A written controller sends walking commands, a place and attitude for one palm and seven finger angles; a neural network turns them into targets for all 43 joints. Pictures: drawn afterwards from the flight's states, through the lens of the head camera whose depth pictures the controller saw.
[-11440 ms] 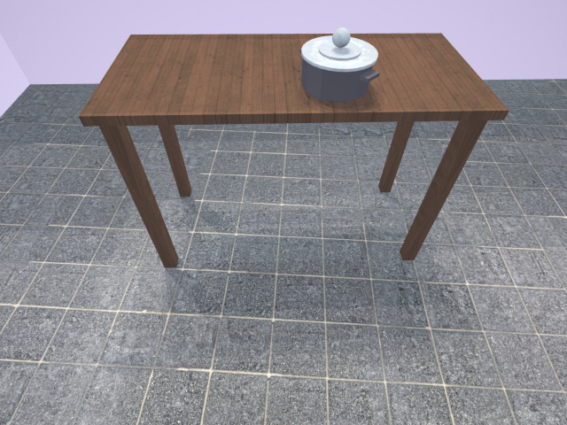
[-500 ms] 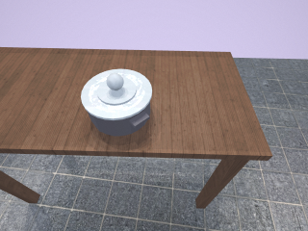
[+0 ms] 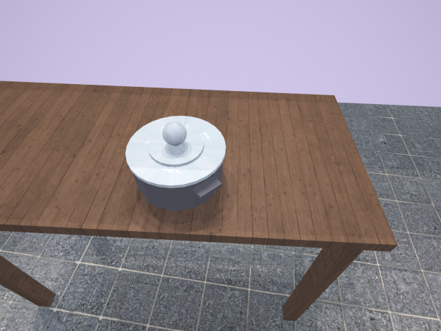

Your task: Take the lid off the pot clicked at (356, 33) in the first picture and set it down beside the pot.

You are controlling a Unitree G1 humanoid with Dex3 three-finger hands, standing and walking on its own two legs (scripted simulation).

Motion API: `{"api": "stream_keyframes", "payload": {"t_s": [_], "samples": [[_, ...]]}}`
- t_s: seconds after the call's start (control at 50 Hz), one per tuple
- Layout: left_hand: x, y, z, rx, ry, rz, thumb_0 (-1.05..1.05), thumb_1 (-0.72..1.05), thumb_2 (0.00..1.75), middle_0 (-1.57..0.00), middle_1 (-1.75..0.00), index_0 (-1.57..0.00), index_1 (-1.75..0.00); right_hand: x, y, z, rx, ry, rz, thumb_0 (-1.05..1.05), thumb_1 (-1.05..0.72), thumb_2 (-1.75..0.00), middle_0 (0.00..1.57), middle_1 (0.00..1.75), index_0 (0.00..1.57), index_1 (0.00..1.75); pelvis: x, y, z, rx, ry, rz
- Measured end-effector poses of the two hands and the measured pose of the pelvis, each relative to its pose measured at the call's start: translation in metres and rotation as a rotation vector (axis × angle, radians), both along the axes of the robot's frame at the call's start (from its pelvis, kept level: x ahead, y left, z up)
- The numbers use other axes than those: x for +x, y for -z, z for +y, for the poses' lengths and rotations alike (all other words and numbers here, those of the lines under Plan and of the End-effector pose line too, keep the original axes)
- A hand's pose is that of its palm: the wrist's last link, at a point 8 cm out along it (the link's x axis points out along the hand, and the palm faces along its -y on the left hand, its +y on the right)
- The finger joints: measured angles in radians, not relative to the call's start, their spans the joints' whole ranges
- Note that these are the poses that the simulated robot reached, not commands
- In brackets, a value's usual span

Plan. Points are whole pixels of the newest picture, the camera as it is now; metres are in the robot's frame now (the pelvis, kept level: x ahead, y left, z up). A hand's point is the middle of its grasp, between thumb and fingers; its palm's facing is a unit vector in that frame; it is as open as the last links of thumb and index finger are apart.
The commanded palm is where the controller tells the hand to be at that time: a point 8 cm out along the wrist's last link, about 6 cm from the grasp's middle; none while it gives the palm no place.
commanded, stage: come to a stop and stand still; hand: left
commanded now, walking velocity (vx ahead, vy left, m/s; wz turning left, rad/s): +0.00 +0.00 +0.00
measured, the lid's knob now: (174, 133) +0.45 +0.12 +0.12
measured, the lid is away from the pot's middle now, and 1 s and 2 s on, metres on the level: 0.00 0.00 0.00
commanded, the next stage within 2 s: look again from close up in 0.32 s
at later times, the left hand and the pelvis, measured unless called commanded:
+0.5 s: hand out of the picture +0.02 +0.20 -0.17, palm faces +0.03 -0.98 -0.20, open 7.4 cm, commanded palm none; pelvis +0.00 +0.02 +0.01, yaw +1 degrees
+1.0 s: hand out of the picture -0.03 +0.18 -0.17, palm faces +0.03 -0.99 -0.16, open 7.4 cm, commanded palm none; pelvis -0.01 +0.03 +0.01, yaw +0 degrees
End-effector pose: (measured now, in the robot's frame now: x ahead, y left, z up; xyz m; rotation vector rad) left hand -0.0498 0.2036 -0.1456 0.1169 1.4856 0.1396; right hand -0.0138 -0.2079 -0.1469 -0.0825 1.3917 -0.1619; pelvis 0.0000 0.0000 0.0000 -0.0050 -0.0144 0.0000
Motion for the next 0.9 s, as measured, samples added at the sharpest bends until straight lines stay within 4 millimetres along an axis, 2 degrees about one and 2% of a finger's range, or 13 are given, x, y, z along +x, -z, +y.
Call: {"api": "stream_keyframes", "payload": {"t_s": [0.2,0.28,0.38,0.5,0.68,0.9], "samples": [[0.044,0.001,0.015,0.010,0.002,-0.133,0.01,0.91,0.90,-0.20,-0.30,-0.20,-0.30,0.036,-0.010,-0.009,-0.062,-0.032,-0.094,0.01,-0.93,-0.90,0.20,0.30,0.20,0.30,0.006,-0.003,0.009,-0.005,-0.008,-0.021],[0.056,-0.001,0.027,0.025,0.010,-0.169,0.01,0.92,0.90,-0.20,-0.30,-0.20,-0.30,0.041,-0.014,-0.008,-0.071,-0.040,-0.116,0.01,-0.93,-0.90,0.20,0.30,0.20,0.30,0.005,-0.004,0.011,-0.006,-0.009,-0.026],[0.063,-0.004,0.039,0.039,0.017,-0.199,0.01,0.91,0.90,-0.20,-0.30,-0.20,-0.30,0.037,-0.016,-0.004,-0.070,-0.050,-0.113,0.01,-0.93,-0.90,0.20,0.30,0.20,0.30,0.002,-0.005,0.015,-0.006,-0.010,-0.028],[0.059,-0.006,0.045,0.042,0.024,-0.192,0.00,0.91,0.90,-0.20,-0.30,-0.20,-0.30,0.023,-0.015,0.003,-0.056,-0.051,-0.081,0.00,-0.93,-0.90,0.20,0.30,0.20,0.30,-0.003,-0.006,0.020,-0.004,-0.009,-0.027],[0.038,-0.004,0.043,0.027,0.019,-0.136,0.00,0.91,0.90,-0.20,-0.30,-0.20,-0.30,0.001,-0.012,0.016,-0.026,-0.035,-0.025,0.00,-0.91,-0.90,0.20,0.30,0.20,0.30,-0.007,-0.006,0.024,-0.003,-0.007,-0.024],[0.016,-0.002,0.034,0.000,0.007,-0.077,0.00,0.90,0.90,-0.20,-0.30,-0.20,-0.30,-0.010,-0.010,0.027,-0.010,-0.016,0.001,0.00,-0.91,-0.90,0.20,0.30,0.20,0.30,-0.008,-0.006,0.027,-0.003,0.000,-0.023]]}}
